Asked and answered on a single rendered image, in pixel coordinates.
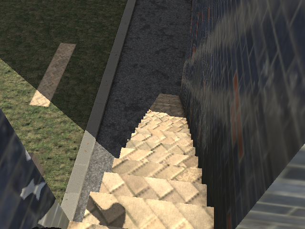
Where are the stairs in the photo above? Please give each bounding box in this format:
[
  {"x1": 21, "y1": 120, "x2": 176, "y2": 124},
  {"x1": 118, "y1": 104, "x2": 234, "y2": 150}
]
[{"x1": 82, "y1": 94, "x2": 214, "y2": 229}]

